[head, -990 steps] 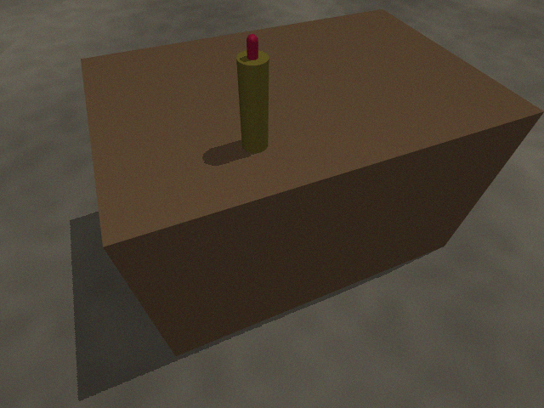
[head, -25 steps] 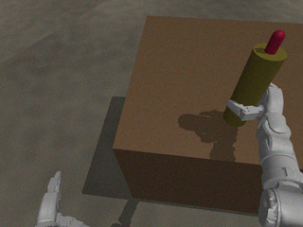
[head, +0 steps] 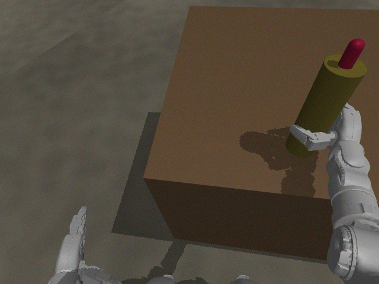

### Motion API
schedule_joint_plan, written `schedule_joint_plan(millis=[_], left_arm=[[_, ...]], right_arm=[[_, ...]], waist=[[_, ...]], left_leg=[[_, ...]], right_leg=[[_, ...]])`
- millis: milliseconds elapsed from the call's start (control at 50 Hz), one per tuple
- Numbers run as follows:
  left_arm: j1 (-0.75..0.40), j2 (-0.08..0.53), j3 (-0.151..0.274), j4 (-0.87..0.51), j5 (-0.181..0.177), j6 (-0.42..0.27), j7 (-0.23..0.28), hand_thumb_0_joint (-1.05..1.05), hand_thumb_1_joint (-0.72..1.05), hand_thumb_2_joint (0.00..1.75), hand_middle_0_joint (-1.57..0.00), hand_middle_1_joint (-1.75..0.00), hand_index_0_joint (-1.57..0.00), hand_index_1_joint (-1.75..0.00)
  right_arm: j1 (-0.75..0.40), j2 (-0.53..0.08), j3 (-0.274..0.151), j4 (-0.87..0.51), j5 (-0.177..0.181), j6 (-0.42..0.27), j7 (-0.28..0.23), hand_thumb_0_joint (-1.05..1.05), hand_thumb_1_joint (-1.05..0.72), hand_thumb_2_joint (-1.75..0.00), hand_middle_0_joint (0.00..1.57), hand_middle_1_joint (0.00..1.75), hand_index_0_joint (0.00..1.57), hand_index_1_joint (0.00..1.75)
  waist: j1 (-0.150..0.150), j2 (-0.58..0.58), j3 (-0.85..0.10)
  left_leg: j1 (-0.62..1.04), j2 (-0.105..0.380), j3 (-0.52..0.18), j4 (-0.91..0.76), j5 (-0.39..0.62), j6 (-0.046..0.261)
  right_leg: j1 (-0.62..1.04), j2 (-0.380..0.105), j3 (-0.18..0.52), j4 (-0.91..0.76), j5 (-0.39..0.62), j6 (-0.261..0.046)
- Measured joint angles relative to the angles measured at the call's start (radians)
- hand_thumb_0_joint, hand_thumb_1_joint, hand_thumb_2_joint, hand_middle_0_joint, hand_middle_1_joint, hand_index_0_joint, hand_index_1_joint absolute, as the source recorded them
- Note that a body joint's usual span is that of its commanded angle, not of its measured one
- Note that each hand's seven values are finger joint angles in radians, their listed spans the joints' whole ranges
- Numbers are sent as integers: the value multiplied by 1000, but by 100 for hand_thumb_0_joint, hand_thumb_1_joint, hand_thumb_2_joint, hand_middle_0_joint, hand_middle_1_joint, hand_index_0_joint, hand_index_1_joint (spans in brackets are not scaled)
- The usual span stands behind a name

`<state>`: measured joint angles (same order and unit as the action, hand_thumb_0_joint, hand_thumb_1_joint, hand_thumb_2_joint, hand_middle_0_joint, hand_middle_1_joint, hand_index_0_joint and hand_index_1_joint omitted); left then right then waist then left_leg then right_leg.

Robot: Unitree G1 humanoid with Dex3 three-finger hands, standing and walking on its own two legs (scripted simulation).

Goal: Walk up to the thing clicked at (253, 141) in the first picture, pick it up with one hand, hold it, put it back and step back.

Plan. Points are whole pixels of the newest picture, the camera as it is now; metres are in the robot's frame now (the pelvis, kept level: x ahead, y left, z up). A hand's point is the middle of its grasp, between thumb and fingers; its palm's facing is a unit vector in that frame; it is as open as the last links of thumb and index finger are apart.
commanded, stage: lower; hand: right
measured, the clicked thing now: (322, 105) +0.45 -0.21 +0.10
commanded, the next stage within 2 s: loosen in 0.12 s
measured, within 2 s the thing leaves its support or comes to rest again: rests again in 1.16 s
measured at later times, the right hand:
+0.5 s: hand (320, 120) +0.45 -0.23 +0.06, palm faces +0.21 +0.98 +0.01, open 9.9 cm
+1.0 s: hand (321, 112) +0.47 -0.23 +0.06, palm faces +0.22 +0.98 +0.02, open 16.4 cm
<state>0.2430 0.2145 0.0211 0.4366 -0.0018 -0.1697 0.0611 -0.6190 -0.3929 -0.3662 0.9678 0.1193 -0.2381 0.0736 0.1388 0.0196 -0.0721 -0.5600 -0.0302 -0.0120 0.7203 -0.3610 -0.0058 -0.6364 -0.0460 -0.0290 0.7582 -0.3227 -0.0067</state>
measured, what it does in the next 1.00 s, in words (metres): stands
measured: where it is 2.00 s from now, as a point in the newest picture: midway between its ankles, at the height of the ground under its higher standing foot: outside the picture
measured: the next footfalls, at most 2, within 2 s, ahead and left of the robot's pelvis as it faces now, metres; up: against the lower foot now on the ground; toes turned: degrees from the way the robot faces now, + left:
none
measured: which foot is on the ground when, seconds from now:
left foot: down 0.00-1.00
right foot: down 0.00-1.00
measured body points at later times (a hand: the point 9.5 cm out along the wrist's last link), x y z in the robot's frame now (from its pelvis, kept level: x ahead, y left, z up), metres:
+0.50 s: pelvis -0.02 -0.01 -0.02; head +0.06 -0.04 +0.42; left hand +0.14 +0.25 -0.05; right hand +0.43 -0.28 +0.06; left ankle -0.01 +0.13 -0.71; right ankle +0.03 -0.11 -0.71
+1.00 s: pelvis -0.02 +0.00 -0.03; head +0.07 -0.02 +0.42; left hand +0.13 +0.27 -0.05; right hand +0.45 -0.28 +0.07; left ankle -0.01 +0.13 -0.71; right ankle +0.03 -0.11 -0.71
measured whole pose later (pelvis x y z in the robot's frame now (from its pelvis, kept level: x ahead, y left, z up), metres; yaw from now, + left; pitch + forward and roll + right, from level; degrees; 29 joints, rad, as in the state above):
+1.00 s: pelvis -0.02 +0.00 -0.03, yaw +0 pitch +16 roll +2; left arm 0.35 0.25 0.03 0.21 0.02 -0.09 0.02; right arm -0.78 -0.48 -0.45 1.09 0.08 -0.33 0.10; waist 0.17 0.01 -0.12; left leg -0.76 -0.04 0.00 0.90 -0.41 0.00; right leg -0.84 -0.05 -0.01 0.93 -0.37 -0.01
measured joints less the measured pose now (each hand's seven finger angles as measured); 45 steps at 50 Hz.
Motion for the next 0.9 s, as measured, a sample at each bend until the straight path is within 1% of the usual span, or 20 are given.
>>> schedule_joint_plan(millis=[20,80,100,140,200,220,260,300,320,340,360,380,420,480,540,580,660,720,840,900], left_arm=[[5,-1,-1,-15,3,2,-3,-1,-55,6,-7,-4,-6,-5],[18,-3,0,-20,9,-9,-9,-1,-55,5,-7,-4,-6,-5],[20,-3,1,-21,11,-3,-10,-1,-55,5,-7,-4,-6,-5],[25,0,0,-36,18,7,-12,-1,-55,5,-7,-4,-6,-5],[26,8,0,-39,21,8,-13,-1,-55,6,-6,-4,-6,-5],[23,10,-4,-44,22,16,-13,-1,-55,6,-6,-4,-6,-5],[20,13,-8,-80,24,29,-12,-2,-55,6,-7,-4,-6,-5],[23,15,-6,-92,24,10,-11,-2,-54,5,-7,-4,-6,-5],[27,14,-7,-94,23,10,-13,-1,-54,5,-7,-4,-6,-5],[31,13,-10,-105,23,16,-14,-1,-53,5,-7,-5,-6,-5],[36,11,-14,-120,24,21,-15,-1,-53,4,-7,-5,-6,-5],[40,10,-16,-129,27,16,-15,-1,-52,4,-7,-5,-7,-5],[48,5,-12,-125,27,4,-19,-1,-51,3,-7,-5,-7,-5],[63,5,-7,-133,30,16,-21,-1,-51,3,-7,-5,-8,-5],[72,13,0,-130,28,16,-23,-1,-51,4,-7,-5,-7,-5],[73,18,-2,-138,27,30,-24,-1,-51,4,-7,-5,-7,-5],[80,20,-9,-161,26,34,-30,-1,-52,4,-7,-5,-7,-5],[93,17,-13,-196,28,49,-39,-1,-52,5,-7,-5,-7,-5],[121,20,5,-226,24,64,-48,-1,-53,5,-6,-5,-6,-6],[123,26,14,-234,21,70,-43,-1,-54,5,-6,-5,-6,-6]], right_arm=[[3,-3,-11,-5,-7,-3,1,-3,43,-112,75,113,79,117],[-9,-15,-18,29,-7,-38,1,-3,43,-112,75,113,79,117],[-8,-14,-27,21,-5,-46,6,-3,43,-112,76,113,79,116],[-2,-15,-44,-13,-19,-55,2,-3,43,-112,76,113,79,116],[-40,-36,-25,60,-12,-97,-8,-3,43,-112,76,113,80,116],[-48,-38,-28,77,-15,-94,-9,-3,43,-112,76,113,80,116],[-45,-42,-37,71,-32,-76,-11,-3,43,-112,76,112,80,116],[-65,-48,-22,116,-27,-93,-7,-3,43,-111,77,111,80,114],[-70,-46,-21,124,-24,-98,-5,-4,42,-110,78,110,81,113],[-65,-42,-27,110,-29,-92,-4,-4,42,-109,79,108,82,111],[-57,-42,-32,92,-36,-88,-4,-3,41,-107,80,106,83,109],[-56,-45,-29,92,-39,-92,-5,-3,40,-104,81,104,84,107],[-70,-50,-14,119,-28,-104,-2,-3,39,-97,83,99,86,102],[-72,-41,-33,71,-26,-105,-5,-3,40,-83,89,92,90,93],[-119,-53,-17,101,-17,-122,-8,-2,42,-69,91,85,92,85],[-144,-58,-23,112,-23,-116,-10,-1,45,-59,91,79,92,79],[-200,-72,-24,175,-28,-111,-1,-1,48,-43,87,67,87,67],[-200,-75,-49,181,-38,-98,8,-1,50,-33,81,58,81,58],[-177,-76,-73,167,-36,-97,14,-1,54,-18,63,40,63,40],[-171,-75,-71,139,-33,-106,13,-1,56,-13,51,32,51,32]], waist=[[5,3,1],[13,7,4],[13,8,2],[15,6,-2],[17,-1,-3],[20,-2,-9],[26,-3,-20],[27,-3,-20],[26,-2,-22],[26,-1,-25],[27,1,-29],[29,1,-31],[29,1,-29],[24,-2,-32],[20,-8,-27],[22,-11,-30],[24,-14,-39],[29,-17,-46],[29,-18,-44],[23,-13,-36]], left_leg=[[-11,-1,-2,8,-1,0],[-44,-6,-1,33,-6,0],[-57,-7,-2,41,-7,0],[-77,-10,-3,56,-10,0],[-91,-10,5,71,-13,0],[-100,-10,7,77,-14,-1],[-113,-11,6,85,-15,-2],[-113,-10,10,88,-16,-2],[-115,-9,12,90,-16,-2],[-119,-8,12,93,-17,-2],[-123,-8,10,96,-18,-3],[-124,-8,10,99,-19,-3],[-126,-5,14,105,-23,-3],[-136,-4,14,114,-25,-4],[-137,-1,17,120,-28,-6],[-144,0,16,124,-28,-7],[-159,1,13,131,-28,-7],[-173,1,8,139,-30,-7],[-192,0,6,163,-42,-4],[-200,-2,8,174,-48,-1]], right_leg=[[-10,-2,-2,7,-2,0],[-44,-6,-1,35,-9,0],[-57,-7,-1,45,-11,0],[-77,-11,-1,62,-15,1],[-97,-11,7,84,-19,-1],[-108,-10,9,90,-20,-2],[-120,-11,8,98,-21,-3],[-123,-10,12,103,-22,-3],[-125,-8,14,104,-21,-4],[-129,-8,14,106,-21,-4],[-132,-8,12,108,-22,-4],[-133,-8,12,111,-23,-4],[-137,-5,16,118,-25,-5],[-147,-3,16,126,-27,-6],[-150,0,19,133,-29,-8],[-157,0,18,136,-28,-8],[-169,2,15,137,-26,-9],[-177,1,10,139,-26,-8],[-192,0,8,155,-35,-6],[-199,-2,10,165,-39,-3]])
